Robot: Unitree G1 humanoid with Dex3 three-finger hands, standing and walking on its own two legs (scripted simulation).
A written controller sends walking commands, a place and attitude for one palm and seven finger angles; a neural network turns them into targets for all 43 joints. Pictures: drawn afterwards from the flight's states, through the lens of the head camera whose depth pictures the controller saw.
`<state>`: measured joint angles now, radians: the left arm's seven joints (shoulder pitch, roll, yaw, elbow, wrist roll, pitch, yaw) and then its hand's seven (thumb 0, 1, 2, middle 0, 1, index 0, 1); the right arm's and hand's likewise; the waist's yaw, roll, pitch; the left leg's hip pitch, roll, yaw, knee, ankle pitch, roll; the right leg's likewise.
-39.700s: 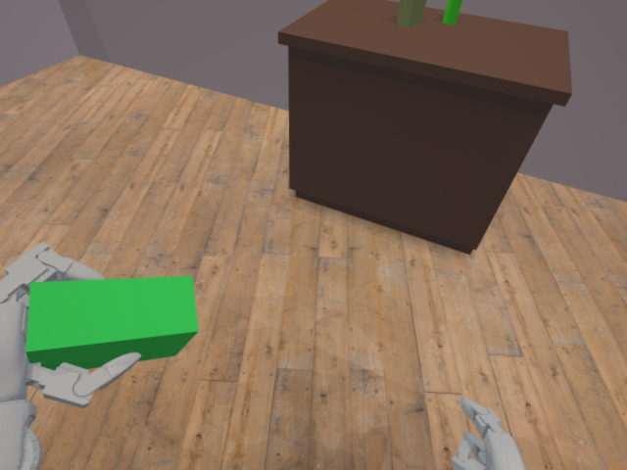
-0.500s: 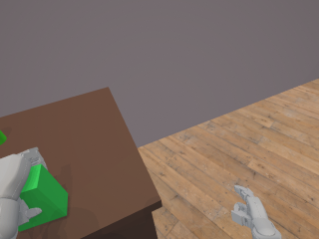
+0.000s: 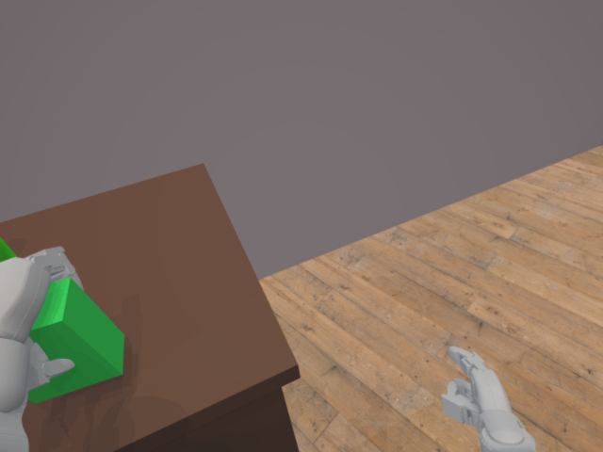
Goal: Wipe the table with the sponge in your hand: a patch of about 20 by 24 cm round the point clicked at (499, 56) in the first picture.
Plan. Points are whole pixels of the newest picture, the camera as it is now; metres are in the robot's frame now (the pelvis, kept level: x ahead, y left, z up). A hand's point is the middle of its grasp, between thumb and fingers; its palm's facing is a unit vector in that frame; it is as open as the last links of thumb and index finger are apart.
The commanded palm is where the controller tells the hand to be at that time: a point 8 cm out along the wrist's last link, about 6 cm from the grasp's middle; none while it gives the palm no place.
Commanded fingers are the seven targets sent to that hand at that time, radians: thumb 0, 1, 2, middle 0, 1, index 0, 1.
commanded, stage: lift the sponge slowly off the table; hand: left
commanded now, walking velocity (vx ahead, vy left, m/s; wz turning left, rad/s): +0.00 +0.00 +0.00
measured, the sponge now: (63, 352) +0.16 +0.32 +0.11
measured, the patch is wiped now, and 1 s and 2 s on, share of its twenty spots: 1.00 1.00 1.00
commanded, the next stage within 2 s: bring the sponge back beside the body in 0.84 s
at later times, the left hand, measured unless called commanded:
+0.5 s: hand (21, 298) +0.16 +0.32 +0.21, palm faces +0.25 -0.05 -0.97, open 10.0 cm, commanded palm +0.11 +0.33 +0.27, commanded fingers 0.00 0.10 1.30 -1.20 -1.60 -1.20 -1.60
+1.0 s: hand (14, 279) +0.18 +0.33 +0.22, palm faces +0.27 -0.07 -0.96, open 10.0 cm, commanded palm +0.12 +0.34 +0.29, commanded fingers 0.00 0.10 1.30 -1.20 -1.60 -1.20 -1.60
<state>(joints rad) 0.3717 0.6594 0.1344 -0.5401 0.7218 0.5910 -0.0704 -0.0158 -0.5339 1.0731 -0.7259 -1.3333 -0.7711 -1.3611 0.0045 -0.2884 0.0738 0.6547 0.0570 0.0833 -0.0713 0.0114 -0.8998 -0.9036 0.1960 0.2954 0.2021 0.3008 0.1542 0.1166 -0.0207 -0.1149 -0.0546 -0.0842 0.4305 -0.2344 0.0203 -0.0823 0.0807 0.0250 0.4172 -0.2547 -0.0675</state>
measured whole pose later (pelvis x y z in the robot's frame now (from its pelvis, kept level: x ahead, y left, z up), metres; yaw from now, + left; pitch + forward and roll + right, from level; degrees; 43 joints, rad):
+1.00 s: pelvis -0.01 +0.01 +0.00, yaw +0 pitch -4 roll +0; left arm 0.22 0.73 0.20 -0.56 0.65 0.62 -0.14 -0.02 -0.53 1.07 -0.73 -1.33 -0.77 -1.36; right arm -0.02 -0.29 0.10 0.62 0.07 0.09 -0.08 0.01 -0.90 -0.90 0.20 0.30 0.20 0.30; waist 0.16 0.13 -0.02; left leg -0.15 -0.06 -0.07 0.44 -0.22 0.03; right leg -0.12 0.07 0.04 0.43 -0.24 -0.05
